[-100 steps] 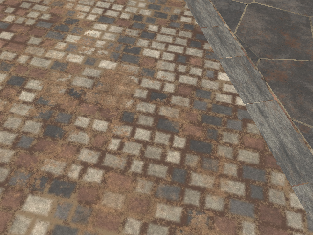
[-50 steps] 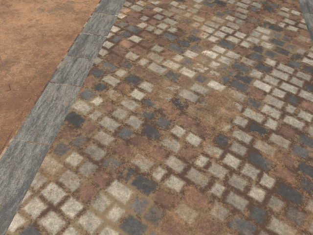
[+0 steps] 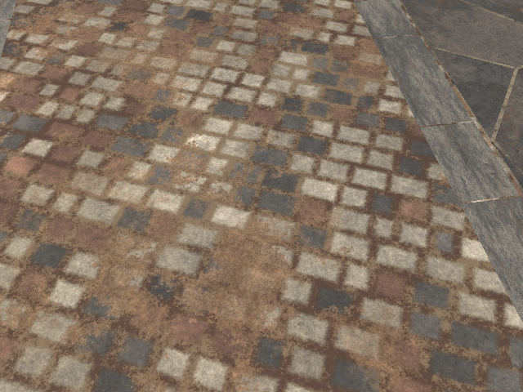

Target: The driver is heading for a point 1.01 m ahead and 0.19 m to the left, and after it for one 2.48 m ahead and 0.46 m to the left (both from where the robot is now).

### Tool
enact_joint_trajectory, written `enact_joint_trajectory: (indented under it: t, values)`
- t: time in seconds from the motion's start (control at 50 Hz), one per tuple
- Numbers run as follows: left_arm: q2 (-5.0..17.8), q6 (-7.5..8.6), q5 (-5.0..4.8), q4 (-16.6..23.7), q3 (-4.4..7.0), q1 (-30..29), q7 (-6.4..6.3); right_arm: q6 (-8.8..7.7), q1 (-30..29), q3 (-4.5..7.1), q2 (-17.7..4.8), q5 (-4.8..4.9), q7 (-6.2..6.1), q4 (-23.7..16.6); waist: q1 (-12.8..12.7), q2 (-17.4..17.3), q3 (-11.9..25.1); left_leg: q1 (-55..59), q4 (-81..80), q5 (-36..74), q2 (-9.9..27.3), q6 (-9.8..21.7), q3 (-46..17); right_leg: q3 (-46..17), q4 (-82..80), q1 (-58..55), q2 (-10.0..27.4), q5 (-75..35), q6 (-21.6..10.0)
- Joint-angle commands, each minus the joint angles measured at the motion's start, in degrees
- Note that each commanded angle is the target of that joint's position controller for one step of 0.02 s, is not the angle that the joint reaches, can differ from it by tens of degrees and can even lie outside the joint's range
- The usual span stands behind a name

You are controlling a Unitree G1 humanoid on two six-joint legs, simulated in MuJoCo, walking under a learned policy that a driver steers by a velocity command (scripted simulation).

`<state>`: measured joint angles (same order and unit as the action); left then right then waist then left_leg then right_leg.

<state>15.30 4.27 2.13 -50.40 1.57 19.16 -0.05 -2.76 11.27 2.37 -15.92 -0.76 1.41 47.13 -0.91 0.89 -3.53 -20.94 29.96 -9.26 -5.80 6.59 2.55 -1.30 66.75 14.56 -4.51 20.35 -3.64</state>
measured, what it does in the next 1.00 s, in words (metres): walks ahead, turning left: right foot, then left foot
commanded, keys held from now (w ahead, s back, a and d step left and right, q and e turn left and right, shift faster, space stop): w+q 0.76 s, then w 0.08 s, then w+e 0.16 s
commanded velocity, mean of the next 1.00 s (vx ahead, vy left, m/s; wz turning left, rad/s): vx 0.50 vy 0.00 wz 0.45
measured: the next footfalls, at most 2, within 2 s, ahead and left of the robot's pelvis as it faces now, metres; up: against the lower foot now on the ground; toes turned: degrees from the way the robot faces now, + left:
right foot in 0.40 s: +0.41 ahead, -0.09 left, +0.00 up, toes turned +17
left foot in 0.94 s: +0.56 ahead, +0.22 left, +0.00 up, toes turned +33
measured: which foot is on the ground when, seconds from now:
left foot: down 0.00-0.42, up 0.44-0.92, down 0.94-1.00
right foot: up 0.00-0.38, down 0.40-0.94, up 0.96-1.00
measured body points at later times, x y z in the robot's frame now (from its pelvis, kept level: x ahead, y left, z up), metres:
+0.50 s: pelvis +0.28 -0.03 +0.00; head +0.31 -0.03 +0.45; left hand +0.41 +0.26 -0.08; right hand +0.37 -0.30 -0.13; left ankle +0.12 +0.05 -0.66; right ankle +0.37 -0.10 -0.73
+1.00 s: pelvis +0.50 +0.10 +0.00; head +0.53 +0.13 +0.45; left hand +0.34 +0.29 -0.15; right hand +0.80 +0.01 -0.09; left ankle +0.53 +0.19 -0.73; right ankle +0.40 -0.10 -0.66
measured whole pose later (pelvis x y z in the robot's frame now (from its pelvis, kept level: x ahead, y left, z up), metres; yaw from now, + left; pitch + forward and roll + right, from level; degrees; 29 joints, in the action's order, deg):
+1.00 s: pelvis +0.50 +0.10 +0.00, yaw +30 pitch +1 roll -1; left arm 12.9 2.6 -0.1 -52.8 1.3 25.2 0.1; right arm -2.6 2.5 1.0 -13.3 -3.1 1.5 41.6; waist -3.9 -0.1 -3.4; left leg -24.3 33.9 -10.6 -1.1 5.7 5.1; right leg 4.4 55.8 9.5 2.3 26.9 -1.9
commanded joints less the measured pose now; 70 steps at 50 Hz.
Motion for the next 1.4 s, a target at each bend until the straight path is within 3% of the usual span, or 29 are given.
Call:
enact_joint_trajectory:
  t: [0.02,0.1,0.2,0.3,0.34,0.38,0.4,0.42,0.44,0.46,0.48,0.5,0.52,0.56,0.62,0.72,0.82,0.88,0.92,0.94,0.96,0.98,1.0,1.02,1.08,1.16,1.3,1.36,1.4]
  values:
    - [6.76,0.61,0.78,6.08,1.00,-1.97,0.53,-0.33,5.54,1.64,-5.42,0.35,-0.36,-0.36,0.31,-0.72,1.52,13.04,-16.89,6.25,16.93,10.31,-26.26,-3.17,2.49,18.51,7.21,-2.62,1.44]
    - [4.44,-1.56,1.01,7.57,0.00,-3.66,0.90,-1.24,8.24,2.40,-7.69,0.75,-0.60,0.90,-0.54,-2.99,2.22,8.39,-19.03,12.17,13.01,10.10,-20.39,-0.38,-6.50,17.31,8.35,-4.83,4.75]
    - [3.55,-1.58,0.42,12.06,-0.75,-16.48,1.21,-0.73,13.48,3.02,-8.05,0.99,-0.83,1.90,3.72,-4.14,0.82,10.65,-18.85,12.99,10.12,6.61,-19.45,1.10,-22.62,20.12,7.89,-17.56,6.94]
    - [3.93,-0.77,-0.41,15.00,-1.12,-23.51,1.27,-0.13,17.34,3.45,-8.49,-0.01,-1.50,2.03,6.46,-4.97,1.84,17.73,-13.11,21.14,11.32,5.38,-22.64,0.66,-30.73,19.52,5.26,-18.04,6.16]
    - [5.12,-0.29,-0.57,14.98,-0.81,-21.51,1.09,-0.05,15.34,3.75,-9.21,-0.29,-1.98,1.03,4.60,-5.64,2.28,17.69,-10.45,21.95,12.16,3.93,-24.77,-0.59,-34.98,14.09,4.51,-15.20,5.02]
    - [7.35,0.38,-0.70,12.37,0.16,-12.66,0.31,-0.30,11.83,4.05,-10.29,-0.26,-1.87,-0.18,0.14,-5.35,5.36,14.42,-3.21,26.34,10.61,1.77,-25.22,-0.25,-39.50,0.43,2.51,-11.68,3.18]
    - [9.59,1.18,-0.14,10.77,1.03,-5.73,-0.46,-0.80,11.30,3.81,-9.46,0.36,-1.31,-0.38,-3.42,-1.88,9.54,10.84,7.07,24.04,7.05,0.35,-22.34,-2.87,-42.53,-10.47,5.83,-11.88,1.29]
    - [13.85,1.40,1.19,10.46,2.12,3.69,-1.57,-1.42,11.79,2.58,-5.00,1.07,-1.06,-2.31,-6.40,5.21,18.50,4.33,22.59,7.66,3.83,-0.80,-16.62,-16.54,-43.97,-23.22,20.23,0.49,-1.67]
    - [17.71,0.19,1.34,10.70,3.16,1.59,-1.68,-1.04,18.20,2.02,-2.33,2.06,-1.10,-3.92,-1.75,17.32,20.85,-11.89,33.87,-24.48,-3.60,-2.03,-10.15,-41.00,-50.84,-30.48,30.95,5.34,-7.57]
    - [12.63,-0.56,0.47,10.86,2.80,-1.30,-1.35,0.14,17.51,2.49,-6.80,0.00,-1.68,-1.71,-0.38,8.08,14.00,-16.82,39.55,-20.37,2.52,-1.80,-9.47,-40.68,-50.51,-24.09,29.59,10.92,-8.09]
    - [7.52,-0.55,-0.03,11.57,1.61,-4.20,-1.03,0.44,13.32,2.68,-7.17,-0.55,-1.11,-1.65,-0.51,1.91,7.83,-16.26,39.26,-14.70,4.31,-2.09,-9.14,-31.32,-51.43,-17.33,26.22,7.55,-6.81]
    - [5.58,-0.35,0.09,11.26,1.10,-5.71,-0.76,0.59,11.00,2.53,-5.95,-0.52,-0.59,-2.08,0.10,0.96,4.58,-15.00,37.50,-11.55,5.86,-2.76,-8.45,-23.14,-52.94,-12.53,23.30,-1.12,-5.70]
    - [5.11,-0.01,0.04,10.69,0.95,-5.42,-0.83,1.07,9.79,2.56,-5.49,-1.05,-0.05,-2.33,0.48,3.21,3.47,-14.00,36.18,-10.37,7.15,-3.26,-7.79,-17.43,-53.82,-10.16,21.15,-7.01,-4.71]
    - [5.19,1.00,-0.53,9.23,1.10,-3.79,-0.61,2.22,9.49,2.41,-4.68,-1.42,0.88,-2.73,1.24,5.76,3.49,-12.84,36.02,-8.64,7.64,-3.95,-6.73,-10.68,-54.68,-8.46,19.08,-16.89,-4.09]
    - [5.68,1.99,-1.17,7.85,1.62,-1.81,-0.19,2.90,5.04,2.06,-3.73,-1.38,1.76,-4.75,1.39,4.70,3.31,-17.02,35.55,-4.54,8.54,-4.56,-6.23,-5.07,-56.26,-9.81,19.43,-23.90,-4.96]
    - [5.55,1.72,-1.03,5.61,1.92,0.72,-0.08,2.68,-4.48,0.99,-2.19,-1.21,2.79,-8.29,0.01,4.01,0.66,-19.80,24.14,4.89,9.16,-5.34,-3.35,4.13,-57.59,-10.78,17.58,-28.40,-4.49]
    - [7.12,1.23,-0.97,2.74,2.29,5.15,-0.34,2.18,-12.66,-0.27,-1.02,-1.54,3.37,-11.29,-2.20,3.87,-1.38,-13.93,9.07,5.05,7.92,-2.73,1.34,8.23,-56.75,-13.68,18.91,-32.40,-3.69]
    - [8.32,0.22,-0.90,0.10,2.17,7.78,-0.48,1.73,-11.31,-0.19,-1.62,-2.15,2.23,-10.80,-0.92,4.58,-0.12,-6.51,4.00,-2.58,4.19,0.32,3.26,8.97,-50.26,-17.28,20.10,-50.61,-3.75]
    - [8.99,-0.58,-1.45,-1.10,1.92,7.63,-0.49,0.53,1.84,0.84,-3.56,-2.85,1.12,-6.11,5.58,3.41,7.23,10.90,-3.04,-0.87,1.39,2.91,3.88,10.50,-33.81,-15.28,18.17,-57.90,-2.86]
    - [7.24,-0.42,-2.03,0.22,1.19,7.11,-0.27,0.00,11.51,2.03,-7.15,-4.07,0.20,-3.32,9.53,0.32,14.03,27.30,-3.39,-2.57,9.91,5.16,-4.47,10.23,-19.63,-4.10,16.07,-41.43,-2.00]
    - [-0.57,-0.27,-3.30,3.45,-0.60,11.06,0.90,-0.12,14.23,3.37,-13.46,-4.17,-0.75,-3.26,7.22,-14.11,22.98,45.94,-5.92,-0.10,31.41,12.24,-33.27,10.16,2.43,18.44,5.87,8.16,0.81]
    - [7.08,-0.80,-2.42,2.83,1.75,6.26,-0.12,0.37,15.37,3.84,-13.41,-1.46,-1.48,-3.69,10.02,-6.07,23.49,40.59,-9.90,4.98,31.87,12.46,-37.51,-0.68,9.65,21.41,3.65,9.94,0.26]
    - [6.72,-0.62,-2.73,3.91,2.05,2.46,-0.11,0.22,10.33,2.97,-10.68,-0.86,-1.72,-2.74,7.04,-4.79,13.86,32.83,-10.93,8.53,28.40,10.12,-25.89,-2.97,8.25,23.33,6.46,4.58,-0.40]
    - [5.18,-0.36,-2.68,3.37,1.63,2.50,0.08,-0.31,6.97,1.85,-6.60,-0.78,-1.50,-2.41,4.50,-4.16,7.73,24.93,-13.52,11.00,25.40,7.35,-19.39,-1.82,3.58,21.81,8.58,1.20,-0.47]
    - [2.87,-2.78,-0.64,0.15,1.87,6.42,0.91,-1.85,3.26,0.42,-1.75,-0.55,-1.49,-1.77,0.30,-6.05,3.55,13.87,-18.81,11.70,20.23,2.79,-8.88,-1.02,-1.16,14.16,9.61,-3.12,0.67]
    - [1.12,-3.88,-0.60,1.82,2.20,0.68,2.22,-3.54,5.89,1.10,-3.23,-0.15,-1.65,0.46,-0.25,-5.06,0.45,13.73,-22.94,11.55,19.52,2.55,-2.73,-0.56,-3.87,20.42,10.38,-10.49,1.40]
    - [-0.46,-3.53,-0.26,6.64,1.16,-13.27,3.40,-3.47,10.52,1.02,-3.32,-0.23,-2.35,3.45,2.46,-4.62,-2.76,18.01,-22.75,17.29,19.15,1.91,6.12,4.29,-22.35,23.21,9.51,-21.17,1.17]
    - [-0.10,-3.45,-0.01,8.71,0.96,-17.24,3.83,-2.88,13.44,1.24,-4.35,-0.44,-2.81,5.10,3.46,-4.18,-3.34,23.60,-20.11,23.91,20.74,1.30,8.31,7.19,-27.67,22.59,8.29,-18.33,-1.04]
    - [0.49,-3.48,0.08,9.15,1.21,-16.81,3.71,-2.34,13.26,1.42,-5.43,-0.62,-3.14,5.52,2.47,-4.72,-2.21,26.52,-15.13,37.20,21.20,0.47,10.32,9.28,-29.85,19.17,5.81,-13.65,-3.12]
